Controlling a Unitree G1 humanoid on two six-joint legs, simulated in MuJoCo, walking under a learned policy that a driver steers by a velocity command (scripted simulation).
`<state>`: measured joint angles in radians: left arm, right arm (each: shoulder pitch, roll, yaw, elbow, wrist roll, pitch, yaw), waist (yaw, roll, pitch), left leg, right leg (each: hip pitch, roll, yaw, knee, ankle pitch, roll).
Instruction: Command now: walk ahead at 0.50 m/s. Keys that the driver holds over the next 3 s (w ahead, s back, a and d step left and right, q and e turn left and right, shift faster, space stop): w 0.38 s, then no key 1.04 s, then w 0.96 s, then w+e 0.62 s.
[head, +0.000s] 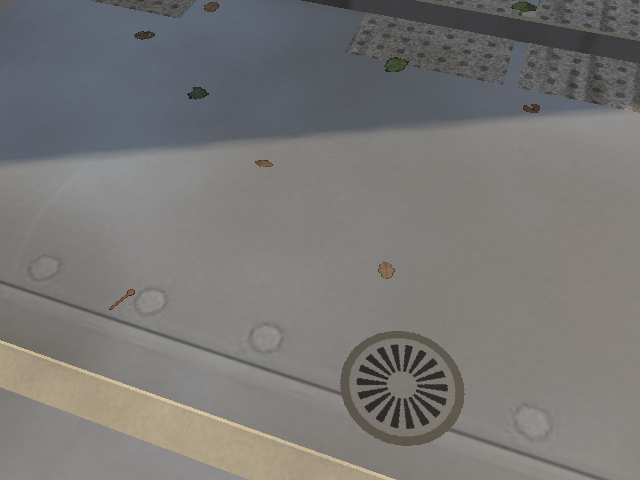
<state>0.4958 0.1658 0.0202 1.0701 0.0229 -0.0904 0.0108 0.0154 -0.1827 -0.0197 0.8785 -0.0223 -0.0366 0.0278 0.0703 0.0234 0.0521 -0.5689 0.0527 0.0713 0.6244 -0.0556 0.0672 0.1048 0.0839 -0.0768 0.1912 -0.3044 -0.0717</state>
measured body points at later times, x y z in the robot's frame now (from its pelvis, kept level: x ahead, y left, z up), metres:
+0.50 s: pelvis +0.25 +0.03 +0.00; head +0.27 +0.03 +0.45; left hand +0.41 +0.25 -0.12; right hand +0.18 -0.20 -0.14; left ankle +0.17 +0.09 -0.74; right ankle +0.38 -0.09 -0.70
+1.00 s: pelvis +0.34 +0.02 +0.00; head +0.34 +0.04 +0.45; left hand +0.37 +0.25 -0.16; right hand +0.38 -0.20 -0.15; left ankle +0.36 +0.14 -0.74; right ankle +0.36 -0.06 -0.74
